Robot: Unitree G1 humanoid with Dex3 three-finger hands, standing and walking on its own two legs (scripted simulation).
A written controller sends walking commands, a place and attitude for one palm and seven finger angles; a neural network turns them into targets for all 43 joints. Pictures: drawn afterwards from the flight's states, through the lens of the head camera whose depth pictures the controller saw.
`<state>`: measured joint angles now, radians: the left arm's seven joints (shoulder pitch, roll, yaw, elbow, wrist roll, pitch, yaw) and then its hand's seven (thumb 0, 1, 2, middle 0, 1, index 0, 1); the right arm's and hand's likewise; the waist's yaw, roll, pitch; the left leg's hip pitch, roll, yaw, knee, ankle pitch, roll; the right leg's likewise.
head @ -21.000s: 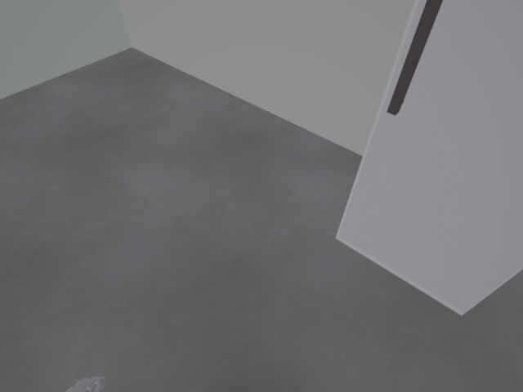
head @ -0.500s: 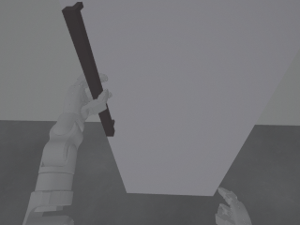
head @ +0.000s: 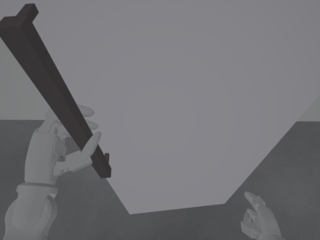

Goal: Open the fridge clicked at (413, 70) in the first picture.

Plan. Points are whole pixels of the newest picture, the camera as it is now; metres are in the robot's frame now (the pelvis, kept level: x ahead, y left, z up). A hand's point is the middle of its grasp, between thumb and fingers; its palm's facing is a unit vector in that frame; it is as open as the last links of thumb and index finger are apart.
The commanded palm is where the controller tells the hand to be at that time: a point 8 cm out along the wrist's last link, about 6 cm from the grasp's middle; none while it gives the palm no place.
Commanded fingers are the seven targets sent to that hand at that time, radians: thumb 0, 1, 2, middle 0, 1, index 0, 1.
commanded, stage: walk backward, drawing the door open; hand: left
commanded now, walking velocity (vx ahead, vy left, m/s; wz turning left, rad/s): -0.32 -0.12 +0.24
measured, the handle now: (81, 121) +0.29 +0.17 +0.19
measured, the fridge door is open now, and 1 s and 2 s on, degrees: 7 24 60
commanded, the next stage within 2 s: none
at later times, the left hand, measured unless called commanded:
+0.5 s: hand (90, 166) +0.21 +0.14 +0.17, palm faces +0.31 -0.90 -0.31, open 7.1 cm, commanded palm +0.16 +0.18 +0.18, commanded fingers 0.00 0.90 0.90 -0.45 -1.40 -0.45 -1.40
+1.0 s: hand (109, 239) +0.11 +0.08 +0.17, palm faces +0.46 -0.85 -0.26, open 7.2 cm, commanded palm +0.06 +0.11 +0.18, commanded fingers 0.00 0.90 0.90 -0.45 -1.40 -0.45 -1.40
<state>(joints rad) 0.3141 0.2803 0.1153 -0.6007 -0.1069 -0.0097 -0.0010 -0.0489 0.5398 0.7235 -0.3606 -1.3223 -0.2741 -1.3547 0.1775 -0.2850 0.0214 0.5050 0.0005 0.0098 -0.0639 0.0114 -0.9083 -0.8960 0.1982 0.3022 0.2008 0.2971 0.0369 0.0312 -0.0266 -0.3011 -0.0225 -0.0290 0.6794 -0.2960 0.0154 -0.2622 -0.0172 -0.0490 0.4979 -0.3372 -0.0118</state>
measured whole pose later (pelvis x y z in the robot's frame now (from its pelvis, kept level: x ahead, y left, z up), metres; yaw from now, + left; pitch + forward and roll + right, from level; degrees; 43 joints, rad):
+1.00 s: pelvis -0.10 -0.15 -0.01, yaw +21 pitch +0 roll +0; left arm 0.14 0.22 0.08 -0.48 -0.03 -0.06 0.10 -0.07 0.57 0.78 -0.46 -1.40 -0.20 -1.34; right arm 0.12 -0.14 0.02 0.64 -0.01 -0.07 -0.03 0.01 -0.90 -0.90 0.20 0.30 0.21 0.30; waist -0.03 0.07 0.12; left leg -0.45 0.05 -0.14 0.81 -0.40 -0.05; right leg -0.34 0.02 -0.05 0.56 -0.22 -0.05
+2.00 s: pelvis -0.03 -0.49 +0.01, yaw +63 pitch -1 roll -5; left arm 0.09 0.27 0.13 -0.45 -0.02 -0.07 0.05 -0.05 0.58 0.80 -0.47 -1.40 -0.24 -1.35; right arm 0.17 -0.15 -0.01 0.61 0.00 -0.12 -0.05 0.01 -0.91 -0.90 0.20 0.30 0.20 0.30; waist 0.01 0.06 0.17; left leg -0.29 0.15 -0.10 0.47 -0.17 -0.08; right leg -0.44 0.00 -0.01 0.80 -0.36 0.06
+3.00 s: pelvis +0.14 -0.69 +0.00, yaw +93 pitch +0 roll +1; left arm -0.41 0.31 0.15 0.29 -0.02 -0.14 0.08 -0.08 0.59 0.80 -0.47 -1.43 -0.43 -1.39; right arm 0.15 -0.32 -0.02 0.65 0.01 -0.05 -0.09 0.01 -0.91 -0.90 0.20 0.30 0.20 0.30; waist -0.01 -0.01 0.02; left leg -0.21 0.00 0.06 0.50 -0.29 0.01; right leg -0.33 -0.13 -0.10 0.54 -0.20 0.05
